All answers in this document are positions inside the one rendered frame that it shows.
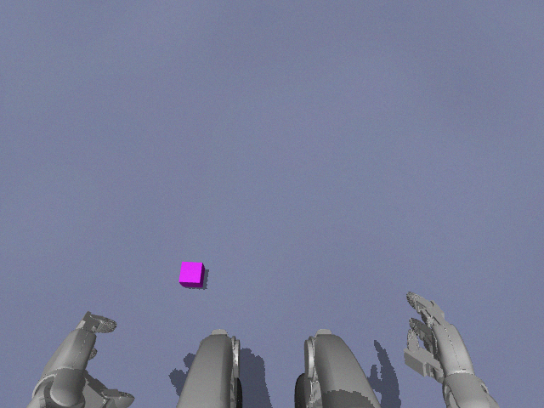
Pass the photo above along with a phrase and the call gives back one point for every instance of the left robot arm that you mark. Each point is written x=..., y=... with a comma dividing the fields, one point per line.
x=60, y=388

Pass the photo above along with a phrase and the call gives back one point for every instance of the left robot hand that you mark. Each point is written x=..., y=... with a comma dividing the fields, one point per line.
x=75, y=352

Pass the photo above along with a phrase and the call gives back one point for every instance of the cube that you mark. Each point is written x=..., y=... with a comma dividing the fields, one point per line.
x=192, y=274

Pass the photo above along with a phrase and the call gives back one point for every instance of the right robot arm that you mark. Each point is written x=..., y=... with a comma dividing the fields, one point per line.
x=464, y=390

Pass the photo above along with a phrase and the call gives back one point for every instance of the right robot hand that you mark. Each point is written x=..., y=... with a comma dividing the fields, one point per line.
x=445, y=352

